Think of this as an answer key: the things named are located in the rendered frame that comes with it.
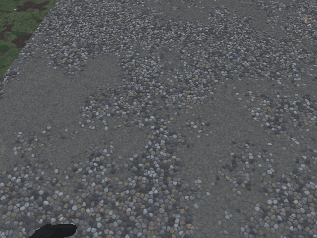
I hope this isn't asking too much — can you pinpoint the left robot hand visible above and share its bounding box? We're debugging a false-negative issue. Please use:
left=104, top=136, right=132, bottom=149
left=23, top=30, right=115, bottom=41
left=29, top=223, right=77, bottom=238

